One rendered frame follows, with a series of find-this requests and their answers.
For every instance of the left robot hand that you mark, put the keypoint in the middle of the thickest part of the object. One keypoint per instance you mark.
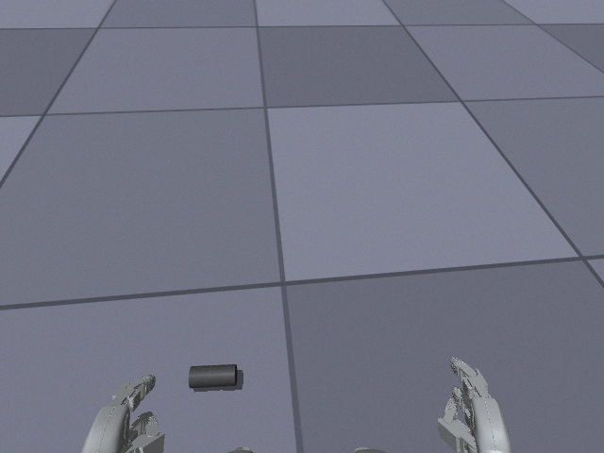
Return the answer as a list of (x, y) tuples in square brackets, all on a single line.
[(111, 431)]

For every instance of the right robot hand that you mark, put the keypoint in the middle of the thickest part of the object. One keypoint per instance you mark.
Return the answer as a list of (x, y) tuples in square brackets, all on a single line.
[(482, 413)]

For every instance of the can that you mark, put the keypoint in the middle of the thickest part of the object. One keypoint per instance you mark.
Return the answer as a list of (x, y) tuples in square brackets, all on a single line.
[(213, 376)]

